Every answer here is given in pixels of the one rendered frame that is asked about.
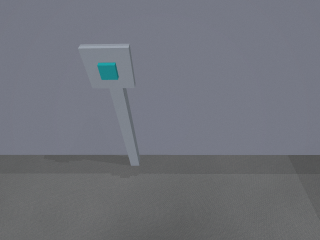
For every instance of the panel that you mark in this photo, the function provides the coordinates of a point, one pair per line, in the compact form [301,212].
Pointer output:
[91,55]

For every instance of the button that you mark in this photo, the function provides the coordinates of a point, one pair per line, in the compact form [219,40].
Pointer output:
[108,70]

